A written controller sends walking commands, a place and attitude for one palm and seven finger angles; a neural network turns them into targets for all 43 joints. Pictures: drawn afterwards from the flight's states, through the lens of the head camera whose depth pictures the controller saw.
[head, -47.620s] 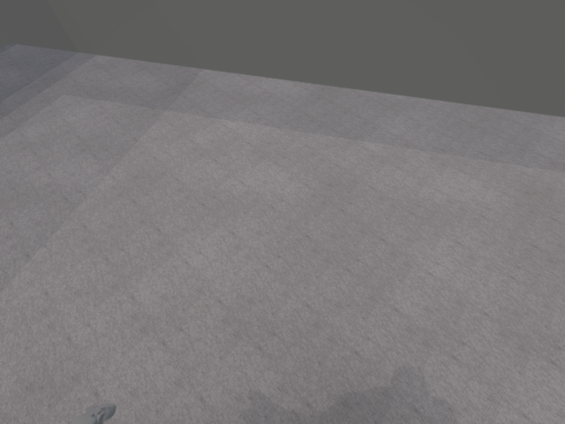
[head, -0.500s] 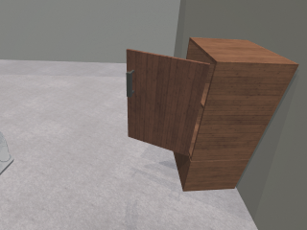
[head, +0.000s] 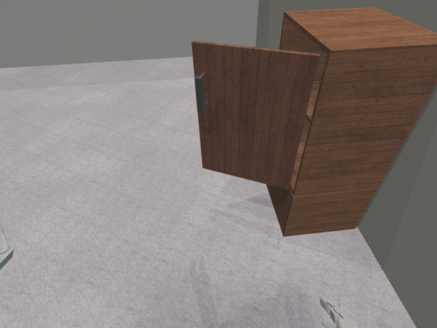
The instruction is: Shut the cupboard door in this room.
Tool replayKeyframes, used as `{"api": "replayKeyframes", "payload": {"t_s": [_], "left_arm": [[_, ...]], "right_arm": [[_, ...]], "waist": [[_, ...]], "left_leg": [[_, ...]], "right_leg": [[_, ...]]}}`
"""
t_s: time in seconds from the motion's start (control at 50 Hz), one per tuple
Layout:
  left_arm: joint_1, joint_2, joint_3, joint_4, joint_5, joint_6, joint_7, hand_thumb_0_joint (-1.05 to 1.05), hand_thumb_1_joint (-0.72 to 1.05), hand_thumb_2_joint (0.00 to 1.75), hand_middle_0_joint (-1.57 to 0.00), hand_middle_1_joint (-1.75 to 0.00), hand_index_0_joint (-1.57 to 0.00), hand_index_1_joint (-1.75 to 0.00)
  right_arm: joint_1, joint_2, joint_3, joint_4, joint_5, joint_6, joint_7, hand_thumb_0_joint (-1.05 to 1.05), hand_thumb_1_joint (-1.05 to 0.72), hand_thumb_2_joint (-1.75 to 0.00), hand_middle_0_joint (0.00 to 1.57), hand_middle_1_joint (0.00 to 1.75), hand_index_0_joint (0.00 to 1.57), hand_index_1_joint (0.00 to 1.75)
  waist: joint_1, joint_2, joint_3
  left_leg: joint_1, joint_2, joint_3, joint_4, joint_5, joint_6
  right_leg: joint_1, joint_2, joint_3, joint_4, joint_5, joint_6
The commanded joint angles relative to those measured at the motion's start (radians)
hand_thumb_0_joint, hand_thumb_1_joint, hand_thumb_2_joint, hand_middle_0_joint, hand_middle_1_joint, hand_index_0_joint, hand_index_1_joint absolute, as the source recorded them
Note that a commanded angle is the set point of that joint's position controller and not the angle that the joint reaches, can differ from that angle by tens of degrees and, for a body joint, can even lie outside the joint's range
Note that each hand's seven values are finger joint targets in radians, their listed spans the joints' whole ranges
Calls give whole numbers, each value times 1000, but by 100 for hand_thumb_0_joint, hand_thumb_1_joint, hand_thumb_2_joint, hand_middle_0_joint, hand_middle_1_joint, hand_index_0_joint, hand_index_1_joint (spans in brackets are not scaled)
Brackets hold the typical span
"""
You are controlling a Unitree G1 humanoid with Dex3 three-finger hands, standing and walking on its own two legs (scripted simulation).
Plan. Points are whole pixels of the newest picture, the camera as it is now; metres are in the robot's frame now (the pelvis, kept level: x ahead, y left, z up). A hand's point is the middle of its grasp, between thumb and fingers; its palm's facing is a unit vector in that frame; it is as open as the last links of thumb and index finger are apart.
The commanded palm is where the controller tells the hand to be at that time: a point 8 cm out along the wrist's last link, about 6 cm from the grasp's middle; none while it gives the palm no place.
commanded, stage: stop stepping back and stand still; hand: left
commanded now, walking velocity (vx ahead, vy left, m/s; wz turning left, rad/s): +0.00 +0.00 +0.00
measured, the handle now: (202, 92) +0.91 +0.12 +0.01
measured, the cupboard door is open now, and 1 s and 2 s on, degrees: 63 63 63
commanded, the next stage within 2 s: let the arm hang, fingers relaxed in 1.30 s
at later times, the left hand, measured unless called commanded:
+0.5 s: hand out of the picture +0.16 +0.32 +0.15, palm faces +0.43 -0.76 -0.48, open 7.4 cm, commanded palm +0.12 +0.35 +0.18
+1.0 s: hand out of the picture +0.15 +0.38 +0.14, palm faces +0.54 -0.77 -0.35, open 7.4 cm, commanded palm +0.09 +0.39 +0.18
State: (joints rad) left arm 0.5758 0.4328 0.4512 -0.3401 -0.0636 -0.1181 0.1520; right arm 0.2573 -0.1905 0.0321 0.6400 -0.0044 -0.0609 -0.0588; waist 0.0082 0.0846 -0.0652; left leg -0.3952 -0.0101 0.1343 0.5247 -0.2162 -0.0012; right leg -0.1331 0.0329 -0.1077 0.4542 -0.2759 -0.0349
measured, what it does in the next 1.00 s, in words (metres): steps on the spot: left foot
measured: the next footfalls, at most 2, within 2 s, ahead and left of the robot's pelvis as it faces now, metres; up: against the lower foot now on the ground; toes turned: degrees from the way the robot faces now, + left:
left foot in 0.84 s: +0.08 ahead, +0.14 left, +0.00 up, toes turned +4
right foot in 1.14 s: -0.05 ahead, -0.02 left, +0.00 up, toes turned +1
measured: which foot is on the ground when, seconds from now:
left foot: down 0.00-0.72, up 0.74-0.82, down 0.84-1.00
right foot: down 0.00-0.92, up 0.94-1.00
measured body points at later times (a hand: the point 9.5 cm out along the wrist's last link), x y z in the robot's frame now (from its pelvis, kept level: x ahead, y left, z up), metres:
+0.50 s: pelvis -0.02 +0.05 +0.00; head -0.05 +0.05 +0.45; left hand +0.13 +0.36 +0.17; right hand +0.11 -0.19 -0.10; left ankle +0.09 +0.08 -0.73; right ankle -0.06 -0.08 -0.73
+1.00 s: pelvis -0.04 +0.09 +0.00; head -0.06 +0.11 +0.45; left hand +0.11 +0.42 +0.16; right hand +0.12 -0.14 -0.07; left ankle +0.04 +0.13 -0.73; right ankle -0.07 -0.04 -0.72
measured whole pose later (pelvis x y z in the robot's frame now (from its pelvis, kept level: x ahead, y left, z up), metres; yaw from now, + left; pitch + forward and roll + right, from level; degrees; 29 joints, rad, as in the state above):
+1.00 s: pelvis -0.04 +0.09 +0.00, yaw +2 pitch -1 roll -2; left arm 0.45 0.34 0.39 -0.36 -0.02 -0.13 0.17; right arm 0.25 -0.20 0.01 0.64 0.01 -0.09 -0.08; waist 0.02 -0.01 -0.03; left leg -0.32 -0.06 0.08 0.46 -0.13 0.09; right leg -0.20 0.03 0.03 0.59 -0.37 0.00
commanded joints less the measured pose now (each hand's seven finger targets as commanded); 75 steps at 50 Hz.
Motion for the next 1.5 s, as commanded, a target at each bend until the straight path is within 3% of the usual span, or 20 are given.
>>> {"api": "replayKeyframes", "payload": {"t_s": [0.0, 0.08, 0.16, 0.28, 0.38, 0.44, 0.48, 0.56, 0.64, 0.72, 0.76, 0.84, 0.9, 0.96, 1.1, 1.2, 1.36, 1.38, 1.42, 1.48], "left_arm": [[-320, 108, -69, -279, 35, -37, 14, 0, 90, 90, -20, -30, -20, -30], [-523, 196, -34, -456, 64, -86, 48, 0, 90, 90, -20, -30, -20, -30], [-274, 257, 123, -493, 62, -129, 54, 0, 90, 90, -20, -30, -20, -30], [84, 122, 98, -272, 5, -102, 16, 0, 90, 90, -20, -30, -20, -30], [25, 133, 75, -228, -14, -71, 18, 0, 90, 90, -20, -30, -20, -30], [-74, 139, 45, -268, 5, -62, 19, 0, 90, 90, -20, -30, -20, -30], [-200, 160, 32, -348, 24, -78, 22, 0, 90, 90, -20, -30, -20, -30], [-320, 225, 74, -471, 47, -93, 42, 0, 90, 90, -20, -30, -20, -30], [-90, 190, 87, -400, 32, -92, 33, 0, 90, 90, -20, -30, -20, -30], [57, 189, 150, -317, 2, -91, 29, 0, 90, 90, -20, -30, -20, -30], [55, 128, 116, -227, -1, -80, 27, 0, 90, 90, -20, -30, -20, -30], [-199, 128, 33, -240, 36, -109, 34, 0, 90, 90, -20, -30, -20, -30], [-257, 121, -1, -302, 48, -125, 28, 0, 90, 90, -20, -30, -20, -30], [-325, 173, 28, -443, 59, -139, 34, 0, 90, 90, -20, -30, -20, -30], [62, 176, 119, -356, 20, -109, 29, 0, 90, 90, -20, -30, -20, -30], [50, 152, 116, -242, -7, -83, 22, 0, 90, 90, -20, -30, -20, -30], [-174, 156, 36, -348, 31, -80, 29, 0, 90, 90, -20, -30, -20, -30], [-123, -41, -335, 445, 92, 43, -111, 0, 90, 90, -20, -30, -20, -30], [-137, -48, -334, 469, 76, 131, -134, 0, 90, 90, -20, -30, -20, -30], [-228, -21, -348, 595, 81, 121, -137, 0, 90, 90, -20, -30, -20, -30]], "right_arm": [[-119, -141, -64, -154, 17, -54, -21, 0, -90, -90, 20, 30, 20, 30], [-139, -149, -56, -133, 12, -96, -51, 0, -90, -90, 20, 30, 20, 30], [-128, -135, -55, -165, -15, -106, -40, 0, -90, -90, 20, 30, 20, 30], [-69, -110, -72, -200, 8, -79, -6, 0, -90, -90, 20, 30, 20, 30], [-81, -133, -78, -176, 12, -44, -6, 0, -90, -90, 20, 30, 20, 30], [-101, -140, -76, -177, 21, -50, -23, 0, -90, -90, 20, 30, 20, 30], [-129, -145, -67, -175, 18, -67, -37, 0, -90, -90, 20, 30, 20, 30], [-113, -136, -63, -170, -7, -92, -41, 0, -90, -90, 20, 30, 20, 30], [-87, -104, -67, -183, 2, -85, -11, 0, -90, -90, 20, 30, 20, 30], [-93, -115, -82, -162, 10, -29, 8, 0, -90, -90, 20, 30, 20, 30], [-79, -124, -81, -153, 14, -16, 11, 0, -90, -90, 20, 30, 20, 30], [-110, -151, -64, -149, 26, -56, -29, 0, -90, -90, 20, 30, 20, 30], [-110, -141, -56, -159, 18, -91, -35, 0, -90, -90, 20, 30, 20, 30], [-117, -137, -62, -168, 0, -108, -28, 0, -90, -90, 20, 30, 20, 30], [-104, -104, -57, -198, 1, -73, -2, 0, -90, -90, 20, 30, 20, 30], [-98, -125, -68, -186, 14, -41, -7, 0, -90, -90, 20, 30, 20, 30], [-128, -136, -60, -183, 15, -61, -25, 0, -90, -90, 20, 30, 20, 30], [-162, -330, -92, 30, 13, -112, 56, 0, -90, -90, 20, 30, 20, 30], [-63, -274, -92, 28, 15, -36, 54, 0, -90, -90, 20, 30, 20, 30], [-56, -300, -83, 44, 0, -4, 57, 0, -90, -90, 20, 30, 20, 30]], "waist": [[-33, -348, 77], [-26, 53, 121], [7, 348, 63], [-14, 48, -32], [-31, -201, -37], [-34, -178, -2], [-33, -43, 35], [7, 207, 29], [1, 73, -19], [-20, -273, 17], [-35, -256, 38], [-15, 49, 67], [-17, 74, 47], [3, 145, 15], [-11, 43, -65], [-22, -91, -42], [-7, 23, -9], [-42, -28, 139], [-34, -65, -8], [-37, -168, -5]], "left_leg": [[90, 79, -163, 118, -52, 4], [165, 82, -165, -20, 19, 16], [-58, 239, -469, -457, -561, 24], [-10, 132, -217, -332, -301, -65], [166, 82, -163, -32, -30, -29], [193, 113, -193, -104, -69, -3], [156, 153, -273, -250, -218, -5], [-9, 199, -374, -519, -517, -124], [14, 81, -172, -318, -325, -114], [134, 36, -168, 224, -61, -28], [119, 64, -203, 155, -68, -22], [87, 161, -294, -175, 42, 39], [74, 238, -465, -403, -363, 12], [75, 236, -455, -491, -453, -49], [65, 117, -225, -287, -172, -58], [133, 134, -244, -251, -103, -47], [66, 135, -282, -370, -294, -56], [44, 156, -318, -97, 127, 13], [216, 151, -236, -8, 245, 25], [164, 180, -361, -69, 110, 62]], "right_leg": [[-260, -285, 288, -224, -206, -115], [-274, -198, 197, -87, -106, -48], [-66, -1, 61, 246, -191, 13], [87, 16, 14, -65, -140, -2], [-167, -180, 204, -166, -137, -69], [-217, -127, 151, -119, -174, -27], [-194, -67, 99, -38, -203, 0], [-12, 45, 39, 173, -205, 7], [53, -6, 69, -65, -174, -34], [-313, -322, 425, -260, -256, -172], [-316, -284, 342, -185, -227, -135], [-152, -45, 166, 8, 2, 27], [-115, -7, 131, 119, -77, 39], [-91, 9, 118, 213, -138, 29], [66, -35, 92, -100, -54, -13], [-60, -58, 117, -109, -105, -19], [-10, -22, 100, -68, -116, -2], [-177, -113, 95, 7, 31, -10], [-215, -139, 164, -29, -12, -25], [-227, -101, 147, 64, -134, -38]]}}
